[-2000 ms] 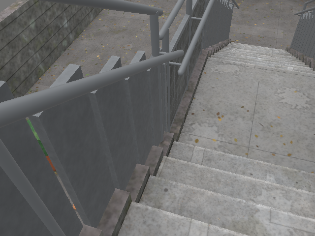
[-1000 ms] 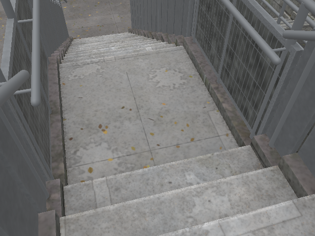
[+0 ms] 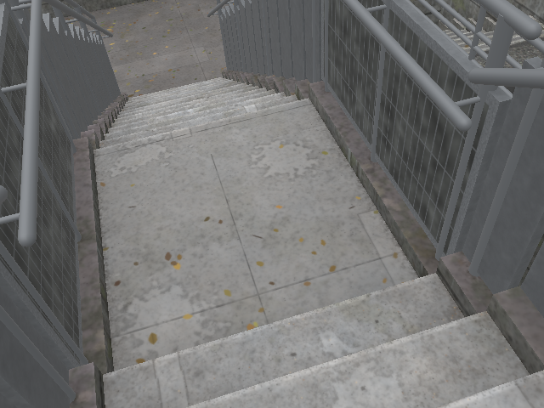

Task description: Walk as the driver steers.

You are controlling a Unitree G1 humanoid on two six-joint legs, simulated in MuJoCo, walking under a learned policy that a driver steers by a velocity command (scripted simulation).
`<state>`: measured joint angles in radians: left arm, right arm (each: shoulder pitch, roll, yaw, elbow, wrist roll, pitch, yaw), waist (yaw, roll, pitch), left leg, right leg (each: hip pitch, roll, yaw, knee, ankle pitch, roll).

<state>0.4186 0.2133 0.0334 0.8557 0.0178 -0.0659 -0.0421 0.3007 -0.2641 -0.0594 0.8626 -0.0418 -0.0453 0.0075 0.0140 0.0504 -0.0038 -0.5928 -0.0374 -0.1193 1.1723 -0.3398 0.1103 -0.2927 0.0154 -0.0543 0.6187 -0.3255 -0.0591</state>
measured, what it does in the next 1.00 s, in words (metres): goes down, turning left: left foot 0.16 m lower, then right foot 0.16 m lower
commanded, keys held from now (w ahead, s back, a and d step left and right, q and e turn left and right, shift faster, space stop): w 0.32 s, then w+q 0.68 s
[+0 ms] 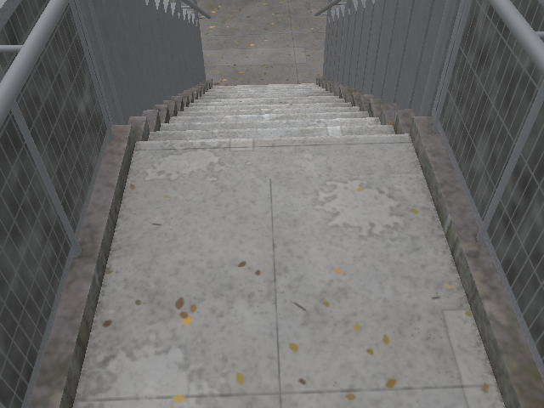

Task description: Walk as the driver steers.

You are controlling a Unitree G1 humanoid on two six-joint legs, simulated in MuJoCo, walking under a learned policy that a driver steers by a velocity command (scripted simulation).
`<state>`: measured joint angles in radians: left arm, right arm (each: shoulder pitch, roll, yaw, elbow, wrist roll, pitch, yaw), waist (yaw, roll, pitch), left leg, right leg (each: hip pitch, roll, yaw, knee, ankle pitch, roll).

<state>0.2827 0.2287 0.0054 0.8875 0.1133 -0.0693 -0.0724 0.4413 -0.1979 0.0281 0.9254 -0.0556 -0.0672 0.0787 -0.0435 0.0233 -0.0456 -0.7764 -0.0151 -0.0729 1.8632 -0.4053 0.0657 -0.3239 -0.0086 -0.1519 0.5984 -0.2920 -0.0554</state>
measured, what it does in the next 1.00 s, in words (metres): goes down, turning left: left foot 0.16 m lower, then right foot 0.16 m lower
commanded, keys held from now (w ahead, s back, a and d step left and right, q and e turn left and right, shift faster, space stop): w+q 0.40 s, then w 0.60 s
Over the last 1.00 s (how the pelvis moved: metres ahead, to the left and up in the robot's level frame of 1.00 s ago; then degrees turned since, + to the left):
0.58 0.00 -0.33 18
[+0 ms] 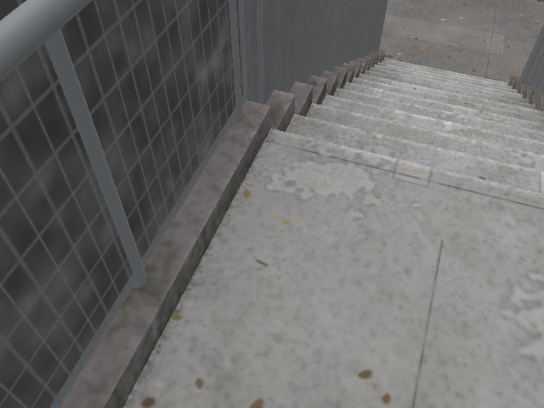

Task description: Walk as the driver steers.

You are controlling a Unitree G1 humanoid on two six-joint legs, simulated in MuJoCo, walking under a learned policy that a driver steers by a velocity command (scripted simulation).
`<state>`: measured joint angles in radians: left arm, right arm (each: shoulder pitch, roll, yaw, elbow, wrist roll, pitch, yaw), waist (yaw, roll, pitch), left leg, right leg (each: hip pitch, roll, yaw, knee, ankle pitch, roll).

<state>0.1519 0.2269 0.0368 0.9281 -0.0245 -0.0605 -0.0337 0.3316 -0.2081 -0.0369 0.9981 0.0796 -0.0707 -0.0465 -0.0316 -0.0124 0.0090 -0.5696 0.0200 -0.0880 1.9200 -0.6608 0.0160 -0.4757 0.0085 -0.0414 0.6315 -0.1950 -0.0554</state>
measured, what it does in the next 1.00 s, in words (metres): walks ahead: left foot, then right foot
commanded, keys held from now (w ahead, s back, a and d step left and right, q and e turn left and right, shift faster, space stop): w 0.16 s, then w+e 0.02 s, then no key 0.82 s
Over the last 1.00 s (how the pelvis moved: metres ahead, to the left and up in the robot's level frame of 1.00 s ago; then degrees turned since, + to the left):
0.65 0.11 -0.33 21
